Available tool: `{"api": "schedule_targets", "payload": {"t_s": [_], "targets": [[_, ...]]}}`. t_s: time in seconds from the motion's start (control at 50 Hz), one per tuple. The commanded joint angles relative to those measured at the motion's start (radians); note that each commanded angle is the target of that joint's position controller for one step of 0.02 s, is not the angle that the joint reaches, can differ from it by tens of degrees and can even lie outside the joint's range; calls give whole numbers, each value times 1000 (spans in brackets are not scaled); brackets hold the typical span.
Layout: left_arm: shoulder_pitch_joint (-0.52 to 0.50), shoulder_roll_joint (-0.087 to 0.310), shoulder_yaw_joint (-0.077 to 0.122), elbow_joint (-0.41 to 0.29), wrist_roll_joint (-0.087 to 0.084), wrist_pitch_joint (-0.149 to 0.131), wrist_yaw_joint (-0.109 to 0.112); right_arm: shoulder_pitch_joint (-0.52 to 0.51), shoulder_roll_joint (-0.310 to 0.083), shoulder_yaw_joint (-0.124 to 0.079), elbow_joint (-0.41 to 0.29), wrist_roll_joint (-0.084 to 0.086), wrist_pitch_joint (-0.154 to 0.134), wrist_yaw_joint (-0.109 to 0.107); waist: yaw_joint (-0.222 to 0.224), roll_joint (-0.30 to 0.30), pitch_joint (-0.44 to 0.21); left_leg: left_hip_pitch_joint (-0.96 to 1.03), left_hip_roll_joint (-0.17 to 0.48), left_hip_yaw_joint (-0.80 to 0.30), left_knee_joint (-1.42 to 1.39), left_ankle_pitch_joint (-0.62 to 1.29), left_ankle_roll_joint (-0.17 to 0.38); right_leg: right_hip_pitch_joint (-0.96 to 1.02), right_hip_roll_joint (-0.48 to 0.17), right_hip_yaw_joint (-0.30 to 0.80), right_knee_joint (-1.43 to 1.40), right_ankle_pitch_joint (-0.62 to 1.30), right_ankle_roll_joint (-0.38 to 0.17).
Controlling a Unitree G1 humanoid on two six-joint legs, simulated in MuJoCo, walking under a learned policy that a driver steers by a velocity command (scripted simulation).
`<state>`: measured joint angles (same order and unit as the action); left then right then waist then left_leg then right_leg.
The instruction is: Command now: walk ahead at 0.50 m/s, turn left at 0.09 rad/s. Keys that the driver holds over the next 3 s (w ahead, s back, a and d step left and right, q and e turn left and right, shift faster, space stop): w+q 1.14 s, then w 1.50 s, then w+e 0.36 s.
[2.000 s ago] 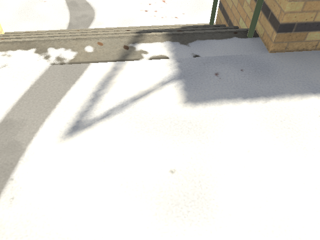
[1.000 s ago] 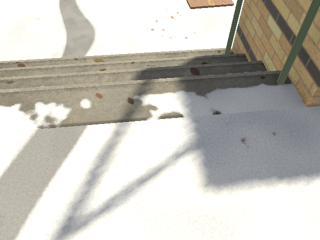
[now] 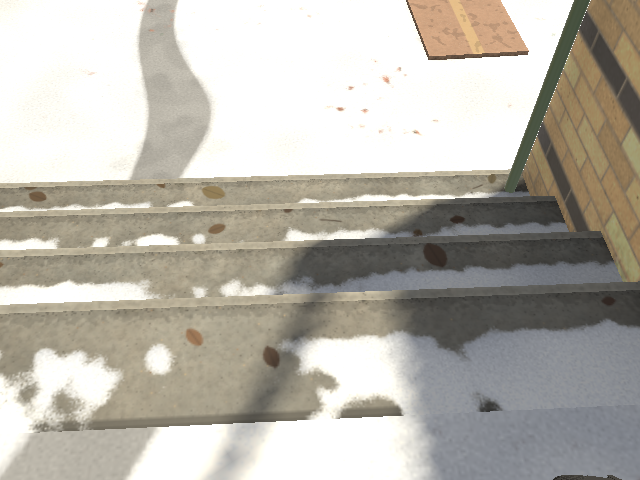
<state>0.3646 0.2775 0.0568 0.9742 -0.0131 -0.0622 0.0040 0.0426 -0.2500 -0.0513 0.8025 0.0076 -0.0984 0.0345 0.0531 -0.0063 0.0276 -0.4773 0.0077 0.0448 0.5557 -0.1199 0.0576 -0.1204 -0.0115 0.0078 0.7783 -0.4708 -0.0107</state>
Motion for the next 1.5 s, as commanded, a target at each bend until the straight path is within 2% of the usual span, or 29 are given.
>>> {"api": "schedule_targets", "payload": {"t_s": [0.02,0.06,0.12,0.22,0.36,0.44,0.46,0.48,0.5,0.52,0.54,0.58,0.78,0.88,0.92,0.96,0.98,1.0,1.02,1.04,1.08,1.12,1.24,1.3,1.4,1.44,1.46,1.48,1.5], "targets": [[-38,132,16,-106,-25,-63,-12,315,-179,-49,32,5,3,-7,-152,190,-243,758,335,-618,-252,-148,226,-668,-23,86,540,-34,-33],[-125,119,18,-127,-4,-68,-2,193,-135,-35,2,-6,6,-4,-100,62,-101,488,257,-436,-298,22,198,-606,-95,53,431,111,-30],[-99,78,20,-132,13,-42,1,177,-123,-32,-2,-8,2,-6,-38,79,-76,338,210,-357,-371,103,207,-484,-117,57,293,172,-8],[-266,62,17,-190,19,-29,7,244,-172,-49,14,5,4,-34,-67,69,-13,267,162,-272,-410,75,185,-490,-84,49,-26,414,39],[-442,77,13,-253,0,-52,-20,343,-180,-55,35,19,29,-50,-119,91,0,302,168,-328,-306,-12,149,-371,-19,58,-278,501,40],[-252,143,45,-212,8,-71,-17,314,-141,-45,6,8,48,-59,-12,113,-92,282,109,-364,-85,30,93,-70,-25,48,-357,407,-21],[-90,204,63,-193,23,-75,-10,303,-81,-25,-23,-3,46,-58,56,8,-225,155,34,-279,201,-72,51,178,-191,197,-337,389,-82],[-3,285,82,-167,23,-57,-9,439,-12,-6,-55,15,30,-56,4,-295,-350,-190,-91,-147,522,-465,-10,491,-427,596,-397,268,-233],[-10,206,65,-173,9,-52,-13,433,-108,-24,-47,35,24,-57,17,-256,-311,-329,-21,-193,682,-482,-16,454,-440,734,-464,32,-245],[-62,133,45,-191,8,-50,-12,336,-174,-44,-60,36,30,-58,34,-147,-182,-360,20,-197,723,-390,-15,331,-388,584,-483,3,-198],[-128,105,33,-199,12,-46,-13,296,-164,-47,-67,29,39,-60,9,-87,-112,-326,55,-172,707,-311,-21,206,-340,455,-505,84,-166],[-189,66,22,-194,26,-41,-13,279,-130,-52,-82,21,53,-53,-34,-126,-36,-257,105,-167,637,-221,-28,50,-273,291,-558,215,-149],[-136,142,52,-151,16,-37,2,104,-60,-30,-175,16,75,-13,-5,-56,21,-223,113,-91,265,123,-40,41,-248,-75,-620,525,-150],[-77,192,69,-131,-8,-11,1,-10,-66,-25,-236,15,83,13,24,-56,62,-193,84,-16,127,37,-4,143,-291,-148,-564,589,-128],[-89,224,79,-135,-22,1,4,22,-98,-41,-245,11,89,15,-14,-81,28,-95,31,36,102,-71,31,178,-295,-182,-458,854,-109],[-111,228,78,-140,-34,15,7,262,-173,-88,-185,12,97,4,-154,-62,-104,247,-61,85,17,-39,87,112,-245,-241,-132,1048,-65],[-97,184,61,-153,-8,8,8,432,-259,-125,-144,19,106,-18,-224,41,-195,553,23,-88,-16,-29,150,-128,-199,-252,184,780,-13],[-16,33,11,-219,40,-19,-3,383,-373,-128,-158,26,92,-22,-85,301,-271,822,280,-656,-122,-150,332,-555,-2,-144,535,-117,46],[-111,112,21,-237,-4,-53,-11,413,-287,-102,-182,19,75,-9,-165,179,-390,847,335,-857,-271,-298,365,-654,9,68,633,-131,35],[-183,160,35,-258,-38,-67,-14,382,-227,-83,-164,10,61,-1,-165,120,-239,751,312,-722,-283,-235,314,-724,-31,64,612,-44,14],[-189,147,34,-250,4,-73,2,265,-170,-63,-173,8,54,-5,-86,45,-110,487,221,-505,-266,-56,247,-626,-100,62,459,96,5],[-154,152,43,-245,12,-50,1,208,-149,-54,-201,-11,52,-13,-35,67,-91,343,173,-427,-296,57,237,-516,-117,71,379,164,16],[-298,52,12,-296,41,-25,-12,297,-167,-58,-153,-2,45,-52,-74,66,-45,232,94,-257,-291,241,192,-455,-60,17,16,488,52],[-203,78,27,-233,28,-43,-39,323,-177,-61,-143,-28,41,-47,-58,104,-119,154,121,-243,-214,262,186,-270,-17,5,137,689,29],[-324,99,35,-304,17,-63,-61,359,-145,-49,-147,-1,59,-53,-85,99,-7,399,197,-384,-72,324,196,-554,-30,18,93,377,-30],[-235,95,41,-288,17,-63,-56,295,-154,-47,-169,9,75,-61,-27,125,-14,287,115,-324,4,499,157,-312,49,-84,-83,248,-29],[-82,109,58,-251,15,-65,-57,247,-154,-44,-169,18,71,-60,76,118,-63,212,67,-301,163,597,132,-82,68,-107,-151,374,-36],[109,192,83,-214,31,-71,-55,256,-112,-32,-187,20,60,-65,142,-34,-169,35,-29,-259,505,415,66,178,-72,110,-165,453,-127],[156,205,72,-206,9,-66,-57,380,6,0,-157,11,46,-69,72,-292,-200,-191,-186,-269,898,-507,15,283,-288,473,-243,541,-255]]}}
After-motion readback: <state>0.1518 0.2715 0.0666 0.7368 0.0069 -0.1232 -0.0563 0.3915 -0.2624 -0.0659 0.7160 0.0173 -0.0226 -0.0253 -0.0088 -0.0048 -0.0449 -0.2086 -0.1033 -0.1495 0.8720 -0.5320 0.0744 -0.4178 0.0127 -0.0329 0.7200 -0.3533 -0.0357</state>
